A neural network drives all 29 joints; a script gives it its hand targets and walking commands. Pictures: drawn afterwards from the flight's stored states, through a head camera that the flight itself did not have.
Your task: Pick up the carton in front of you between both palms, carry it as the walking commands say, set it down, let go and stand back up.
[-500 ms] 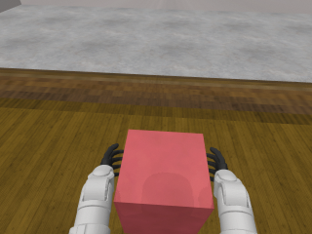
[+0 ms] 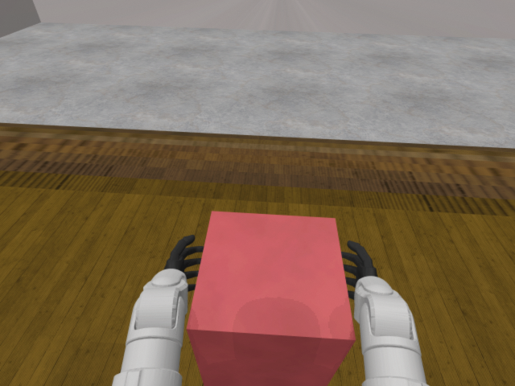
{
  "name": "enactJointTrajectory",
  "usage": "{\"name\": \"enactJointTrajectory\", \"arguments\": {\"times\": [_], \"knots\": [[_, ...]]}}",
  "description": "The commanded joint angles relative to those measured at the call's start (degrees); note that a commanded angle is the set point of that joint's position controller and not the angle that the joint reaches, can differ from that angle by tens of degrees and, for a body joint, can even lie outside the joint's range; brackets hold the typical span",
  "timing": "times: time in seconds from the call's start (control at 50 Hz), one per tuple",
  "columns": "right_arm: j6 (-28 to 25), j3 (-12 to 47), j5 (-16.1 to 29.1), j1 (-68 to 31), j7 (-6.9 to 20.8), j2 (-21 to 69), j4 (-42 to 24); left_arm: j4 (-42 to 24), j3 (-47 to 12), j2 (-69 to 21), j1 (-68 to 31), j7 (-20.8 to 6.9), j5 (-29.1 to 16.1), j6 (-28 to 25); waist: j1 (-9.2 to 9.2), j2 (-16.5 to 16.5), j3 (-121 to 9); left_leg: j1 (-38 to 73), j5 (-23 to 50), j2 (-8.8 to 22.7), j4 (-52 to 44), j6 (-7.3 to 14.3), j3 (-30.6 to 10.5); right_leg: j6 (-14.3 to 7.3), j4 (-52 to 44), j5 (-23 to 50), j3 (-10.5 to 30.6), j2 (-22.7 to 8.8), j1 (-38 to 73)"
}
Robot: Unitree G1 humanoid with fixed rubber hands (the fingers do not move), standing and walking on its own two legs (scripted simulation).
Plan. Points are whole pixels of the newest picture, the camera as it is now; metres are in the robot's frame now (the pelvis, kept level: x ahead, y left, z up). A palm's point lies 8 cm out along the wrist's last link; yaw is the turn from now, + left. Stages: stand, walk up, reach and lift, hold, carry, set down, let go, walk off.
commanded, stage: hold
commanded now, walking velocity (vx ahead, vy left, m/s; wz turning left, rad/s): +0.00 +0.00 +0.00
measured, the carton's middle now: (267, 305) +0.29 +0.00 -0.03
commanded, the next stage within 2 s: carry in 0.64 s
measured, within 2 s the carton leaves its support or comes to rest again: neither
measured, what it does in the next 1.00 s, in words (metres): shifts its weight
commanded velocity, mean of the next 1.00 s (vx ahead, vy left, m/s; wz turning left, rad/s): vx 0.20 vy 0.00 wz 0.00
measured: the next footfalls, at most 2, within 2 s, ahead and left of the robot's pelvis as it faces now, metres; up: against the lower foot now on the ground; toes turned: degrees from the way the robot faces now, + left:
left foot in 1.30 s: +0.37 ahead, +0.13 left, +0.00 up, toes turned +11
right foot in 1.78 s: +0.73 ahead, -0.05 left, +0.00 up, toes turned -10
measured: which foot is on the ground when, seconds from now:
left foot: down 0.00-1.00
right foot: down 0.00-1.00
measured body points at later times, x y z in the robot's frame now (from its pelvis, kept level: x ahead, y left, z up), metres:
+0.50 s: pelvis +0.00 +0.00 +0.00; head -0.05 +0.00 +0.45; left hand +0.30 +0.15 +0.04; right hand +0.30 -0.15 +0.04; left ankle +0.01 +0.13 -0.75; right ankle +0.02 -0.13 -0.75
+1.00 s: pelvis +0.09 +0.01 -0.02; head +0.05 +0.01 +0.43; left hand +0.37 +0.18 +0.06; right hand +0.38 -0.13 +0.06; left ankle +0.01 +0.14 -0.75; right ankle +0.04 -0.11 -0.74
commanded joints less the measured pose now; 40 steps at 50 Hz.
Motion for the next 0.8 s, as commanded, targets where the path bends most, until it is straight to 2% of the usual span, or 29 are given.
{"name": "enactJointTrajectory", "arguments": {"times": [0.0,0.2,0.6,0.62,0.66,0.68,0.7,0.74,0.78], "knots": [[-1.9,31.7,15.2,-29.7,14.2,52.6,-2.0,-1.5,-30.8,-52.5,-29.5,-13.2,-14.4,-1.9,-0.08,0.1,-10.8,-0.6,6.2,-3.3,-3.3,-0.2,4.0,0.1,-2.6,5.5,-4.1,3.5,2.4],[-2.0,31.2,15.0,-31.9,14.3,53.2,-0.1,0.5,-30.0,-52.7,-31.5,-13.4,-14.0,-2.2,0.05,-0.1,-11.2,-1.5,3.9,-3.3,-3.0,-0.1,4.3,0.2,-2.4,3.4,-4.2,3.3,2.1],[-1.7,31.8,15.4,-27.5,13.8,52.7,-2.9,-2.6,-30.9,-51.9,-27.5,-13.0,-14.6,-1.8,-0.05,0.0,-12.3,0.8,10.9,-3.6,-3.1,-0.4,4.0,0.4,-2.5,10.5,-3.9,3.6,4.1],[-1.5,32.1,15.8,-28.6,13.8,52.2,-3.2,-3.1,-31.6,-52.3,-28.7,-13.0,-14.9,-1.7,-0.52,0.3,-12.4,-6.5,4.3,6.2,1.9,0.6,2.4,-0.6,3.2,3.9,-2.8,-6.4,-2.9],[-1.3,33.7,16.8,-28.6,13.6,53.1,-5.0,-5.1,-33.0,-52.5,-28.4,-12.6,-16.1,-1.5,-0.31,0.5,-12.8,-11.1,-20.9,5.6,-0.5,1.6,-0.4,-1.4,0.9,-21.3,-0.9,-5.4,-8.1],[-1.1,35.2,17.6,-29.4,13.4,53.2,-6.8,-6.7,-34.2,-52.6,-29.4,-12.3,-16.9,-1.2,-0.34,0.3,-11.4,-13.9,-28.4,5.4,-0.6,1.9,-0.5,-1.7,0.4,-29.2,-0.4,-5.4,-10.3],[-0.6,36.6,18.5,-30.4,13.2,53.0,-8.7,-8.5,-35.5,-52.4,-29.9,-12.0,-17.6,-0.7,-0.24,-0.2,-10.4,-15.5,-28.0,5.5,0.5,2.0,-0.1,-2.0,0.5,-29.3,-0.3,-6.0,-11.3],[1.0,39.6,20.6,-30.4,12.5,52.4,-12.2,-11.8,-38.1,-51.7,-28.9,-11.2,-19.4,0.8,0.03,-1.7,-13.2,-15.3,-19.4,5.2,4.4,1.4,3.0,-2.9,0.7,-23.1,-0.5,-7.4,-9.8],[3.7,42.7,22.6,-29.4,11.8,51.2,-15.5,-15.5,-40.9,-50.2,-27.7,-10.4,-21.4,3.5,0.29,-4.2,-16.8,-16.8,-14.8,4.2,9.9,1.0,6.4,-4.5,-0.4,-22.4,2.3,-10.0,-7.5]]}}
